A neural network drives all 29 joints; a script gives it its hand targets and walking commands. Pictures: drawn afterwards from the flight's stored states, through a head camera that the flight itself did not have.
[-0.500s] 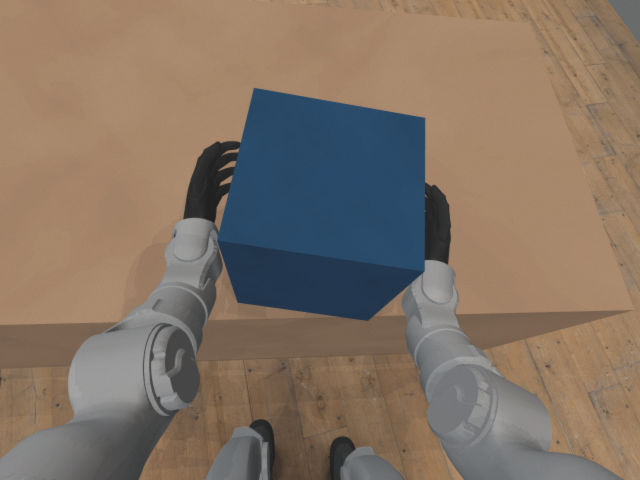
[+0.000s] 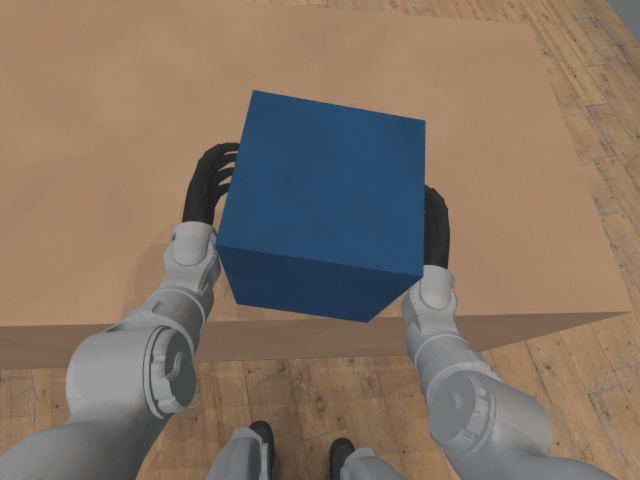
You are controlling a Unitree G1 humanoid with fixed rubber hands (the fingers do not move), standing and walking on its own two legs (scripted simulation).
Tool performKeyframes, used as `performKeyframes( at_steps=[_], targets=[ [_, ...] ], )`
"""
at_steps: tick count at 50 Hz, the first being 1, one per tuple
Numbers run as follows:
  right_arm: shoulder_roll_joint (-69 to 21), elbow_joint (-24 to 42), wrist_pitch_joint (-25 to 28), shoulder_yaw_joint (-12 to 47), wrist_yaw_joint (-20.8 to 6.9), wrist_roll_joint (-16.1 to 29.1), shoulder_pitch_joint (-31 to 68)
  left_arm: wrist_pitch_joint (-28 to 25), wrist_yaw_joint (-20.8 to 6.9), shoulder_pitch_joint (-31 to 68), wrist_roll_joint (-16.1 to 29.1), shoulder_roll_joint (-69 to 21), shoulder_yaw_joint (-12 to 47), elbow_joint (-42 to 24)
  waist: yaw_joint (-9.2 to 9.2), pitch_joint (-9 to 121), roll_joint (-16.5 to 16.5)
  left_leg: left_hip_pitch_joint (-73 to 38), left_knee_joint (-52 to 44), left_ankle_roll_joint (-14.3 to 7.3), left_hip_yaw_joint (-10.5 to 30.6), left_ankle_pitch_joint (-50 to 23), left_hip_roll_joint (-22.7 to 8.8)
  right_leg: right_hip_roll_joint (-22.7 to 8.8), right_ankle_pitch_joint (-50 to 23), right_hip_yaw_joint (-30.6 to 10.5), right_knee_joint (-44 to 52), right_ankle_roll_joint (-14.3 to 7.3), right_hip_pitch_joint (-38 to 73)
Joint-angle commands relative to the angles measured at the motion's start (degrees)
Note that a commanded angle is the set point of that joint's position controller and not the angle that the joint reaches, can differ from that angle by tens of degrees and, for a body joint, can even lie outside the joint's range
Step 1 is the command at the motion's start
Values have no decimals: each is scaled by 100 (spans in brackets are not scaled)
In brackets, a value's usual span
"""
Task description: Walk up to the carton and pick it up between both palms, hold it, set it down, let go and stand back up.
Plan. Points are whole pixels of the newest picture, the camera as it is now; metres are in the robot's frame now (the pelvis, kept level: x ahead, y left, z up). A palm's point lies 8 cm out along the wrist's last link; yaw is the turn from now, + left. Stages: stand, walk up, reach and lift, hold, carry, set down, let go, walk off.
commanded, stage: reach and lift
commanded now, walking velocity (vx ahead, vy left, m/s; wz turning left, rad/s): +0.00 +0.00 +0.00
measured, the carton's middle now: (318, 224) +0.44 +0.01 -0.05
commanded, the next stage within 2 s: none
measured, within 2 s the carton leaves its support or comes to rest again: leaves its support in 0.82 s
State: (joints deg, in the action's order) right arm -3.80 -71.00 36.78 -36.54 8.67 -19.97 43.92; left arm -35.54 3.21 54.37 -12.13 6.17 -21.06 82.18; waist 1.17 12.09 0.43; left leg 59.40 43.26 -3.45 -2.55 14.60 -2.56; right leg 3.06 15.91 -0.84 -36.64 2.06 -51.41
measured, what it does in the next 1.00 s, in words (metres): stands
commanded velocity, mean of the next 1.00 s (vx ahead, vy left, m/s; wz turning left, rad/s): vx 0.00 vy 0.00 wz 0.00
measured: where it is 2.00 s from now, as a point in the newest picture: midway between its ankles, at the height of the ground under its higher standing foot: outside the picture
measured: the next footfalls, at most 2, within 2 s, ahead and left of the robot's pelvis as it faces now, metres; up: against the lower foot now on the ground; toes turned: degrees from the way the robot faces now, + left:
none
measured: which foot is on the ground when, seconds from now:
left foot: down 0.00-1.00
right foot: down 0.00-1.00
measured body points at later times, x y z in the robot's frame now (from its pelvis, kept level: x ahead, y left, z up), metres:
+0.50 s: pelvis +0.00 +0.00 +0.00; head +0.13 +0.04 +0.43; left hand +0.44 +0.16 -0.01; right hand +0.40 -0.15 -0.02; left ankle +0.03 +0.07 -0.70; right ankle -0.01 -0.15 -0.70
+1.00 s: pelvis -0.01 +0.00 +0.00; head +0.08 +0.04 +0.44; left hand +0.42 +0.16 +0.01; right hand +0.38 -0.14 -0.01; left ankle +0.03 +0.07 -0.70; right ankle -0.01 -0.15 -0.70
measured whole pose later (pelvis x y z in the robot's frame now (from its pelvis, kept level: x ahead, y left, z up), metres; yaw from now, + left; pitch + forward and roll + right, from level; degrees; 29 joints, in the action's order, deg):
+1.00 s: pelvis -0.01 +0.00 +0.00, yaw +0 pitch +29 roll -5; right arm 0.9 -61.0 17.2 -4.9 13.8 3.9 32.7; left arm -22.0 9.8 49.3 8.5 7.9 12.5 80.7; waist 1.2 21.3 0.6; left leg 58.9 43.3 -3.4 -2.5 14.1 -2.8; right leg 3.3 15.3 -0.7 -36.6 2.0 -50.9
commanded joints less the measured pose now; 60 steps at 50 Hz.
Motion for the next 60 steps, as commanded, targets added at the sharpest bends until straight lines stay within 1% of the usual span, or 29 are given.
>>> performKeyframes(
  at_steps=[1, 3, 9, 11, 17, 20, 22, 24, 25, 26, 28, 30, 32, 35, 37, 38, 42, 44, 45, 46, 47, 49, 52, 55, 56, 57, 58, 59, 60],
  targets=[
    [-3471, -979, 554, 2018, -822, -877, 2523, -336, -633, 2242, -801, -3565, 1329, 299, -40, 4616, 839, -4439, 491, 762, 240, -3871, -169, 209, -2239, 748, -3, -391, 672],
    [-3319, -959, 625, 1946, -853, -807, 2687, -303, -625, 2331, -836, -3687, 1401, 217, -31, 4599, 959, -4547, 478, 822, 271, -3847, -189, 233, -2040, 793, 63, -429, 475],
    [-3238, -1041, 705, 2187, -812, -797, 2680, -406, -673, 2155, -673, -3595, 1507, 571, -65, 4414, 523, -4508, 383, 697, 224, -3649, -170, 223, -2255, 776, 89, -349, 594],
    [-3198, -983, 675, 2228, -828, -755, 2566, -383, -619, 2038, -538, -3644, 1643, 477, -60, 4764, 834, -4834, 468, 840, 227, -4186, -182, 283, -2359, 836, 108, -416, 611],
    [-3229, -727, 685, 2551, -807, -509, 2838, -413, -601, 1943, -239, -3870, 1956, 544, -156, 4940, 728, -4846, 353, 800, 266, -4071, -154, 323, -2369, 752, 269, -428, 654],
    [-3172, -770, 621, 2542, -831, -489, 2862, -359, -525, 2225, -127, -4138, 2214, 401, 31, 4977, 940, -5086, 328, 944, 427, -3974, -224, 340, -1937, 793, 261, -479, 459],
    [-3228, -620, 563, 2770, -809, -320, 2829, -402, -531, 2122, 153, -4231, 2414, 308, 58, 4982, 777, -5049, 383, 907, 418, -4048, -172, 356, -2084, 765, 261, -468, 529],
    [-3351, -421, 490, 3039, -830, -142, 2899, -340, -470, 2096, 140, -4192, 2405, 28, -208, 5029, 880, -5123, 378, 903, 428, -4136, -157, 384, -2098, 695, 219, -489, 637],
    [-3281, -421, 521, 2972, -832, -215, 3049, -371, -471, 2388, 188, -4356, 2529, 169, -29, 4950, 910, -5096, 356, 942, 433, -3882, -208, 389, -1815, 758, 262, -493, 470],
    [-3383, -147, 474, 3054, -777, -216, 3118, -384, -486, 2333, 238, -4327, 2422, 254, -57, 5067, 615, -4885, 284, 815, 405, -3614, -108, 340, -1880, 709, 331, -467, 637],
    [-3384, -133, 268, 3165, -811, -26, 2938, -311, -501, 2303, 412, -4367, 2737, 243, -36, 4924, 907, -4748, 266, 808, 382, -3358, -74, 345, -1822, 710, 303, -499, 636],
    [-3482, 243, 228, 3373, -796, 79, 3068, -301, -473, 2187, 504, -4434, 2826, 77, -58, 5183, 773, -4910, 440, 850, 446, -3722, -95, 359, -2016, 688, 164, -472, 704],
    [-3639, 243, 51, 3507, -763, 138, 3131, -212, -488, 2459, 633, -4651, 2914, 208, 92, 5129, 766, -4902, 399, 795, 453, -3560, -26, 356, -2002, 707, 267, -462, 807],
    [-3880, 704, -104, 3947, -751, 501, 2870, -186, -423, 2358, 962, -4871, 3313, -676, 58, 5493, 795, -5310, 409, 902, 576, -3891, -93, 385, -2100, 585, 241, -439, 879],
    [-3900, 775, -240, 4113, -756, 732, 3075, -69, -365, 2401, 1030, -4973, 3516, -748, 17, 5375, 1154, -5362, 468, 927, 684, -4058, -90, 428, -1943, 536, 246, -494, 769],
    [-3954, 1130, -316, 4256, -721, 833, 3149, 24, -369, 2438, 1149, -5161, 3725, -949, 231, 5257, 1076, -5436, 454, 970, 726, -3981, -92, 409, -2033, 547, 263, -463, 890],
    [-4223, 2204, -594, 4957, -667, 1255, 3435, 205, -309, 2499, 1489, -5330, 4074, -1669, 74, 5599, 1058, -5474, 447, 908, 753, -3763, -13, 425, -2063, 411, 301, -411, 1059],
    [-4425, 2565, -901, 5203, -613, 1556, 3784, 282, -269, 3042, 1755, -5510, 4403, -2190, 251, 5496, 970, -5372, 444, 865, 746, -3607, 61, 415, -2104, 361, 275, -384, 1299],
    [-4452, 2832, -1001, 5335, -586, 1661, 3788, 401, -229, 3031, 1817, -5703, 4603, -2328, 204, 5185, 1186, -5449, 329, 894, 793, -3396, 84, 405, -1730, 367, 403, -402, 1175],
    [-4588, 3081, -1170, 5459, -538, 1821, 3973, 493, -220, 3190, 1828, -5750, 4693, -2849, 178, 5324, 1147, -5377, 285, 848, 777, -3206, 122, 388, -1830, 269, 344, -384, 1379],
    [-4559, 3342, -1263, 5495, -500, 1858, 4085, 643, -206, 3150, 1750, -5727, 4531, -2627, 138, 5234, 1027, -5400, 239, 840, 795, -3184, 96, 369, -1870, 296, 370, -342, 1451],
    [-4624, 4047, -1583, 5786, -480, 2106, 4190, 834, -194, 3342, 2191, -5786, 4891, -3203, 263, 5516, 902, -5302, 264, 780, 847, -2833, 182, 357, -1772, 222, 400, -321, 1584],
    [-4668, 4994, -1964, 6246, -460, 2461, 4221, 1103, -70, 3155, 2309, -5871, 5187, -4068, 152, 5945, 1097, -5668, 244, 832, 955, -3334, 142, 404, -1994, 189, 382, -263, 1468],
    [-4484, 5747, -2367, 6479, -444, 2788, 4117, 1496, 4, 2883, 2347, -5947, 5242, -4705, 94, 6015, 974, -5866, 82, 864, 1003, -3252, 142, 433, -1879, 175, 485, -228, 1612],
    [-4298, 5835, -2546, 6517, -463, 2892, 4200, 1646, 42, 3056, 2398, -5847, 5244, -4967, -25, 6086, 1134, -5968, 78, 881, 996, -3348, 87, 447, -1777, 215, 453, -238, 1549],
    [-4163, 5974, -2650, 6525, -409, 2962, 4060, 1802, 1, 3024, 2392, -5837, 5340, -5089, 132, 5899, 1125, -6041, 35, 899, 1050, -3312, 97, 419, -1778, 194, 532, -237, 1533],
    [-4160, 5878, -2825, 6499, -450, 2954, 4119, 1890, 46, 2987, 2309, -5623, 5181, -5056, -9, 5624, 921, -5966, -65, 847, 1003, -3145, 94, 410, -1586, 196, 568, -203, 1488],
    [-4011, 5965, -2971, 6386, -429, 2928, 4152, 2055, 4, 3223, 2470, -5617, 5222, -5201, 143, 5491, 850, -5869, -206, 819, 1027, -2760, 96, 411, -1320, 223, 662, -206, 1505],
    [-3958, 5864, -3140, 6286, -402, 2941, 4160, 2138, -2, 3200, 2455, -5550, 5152, -5174, 104, 5213, 794, -5855, -282, 800, 1037, -2494, 110, 364, -1303, 164, 641, -223, 1610]
  ],
)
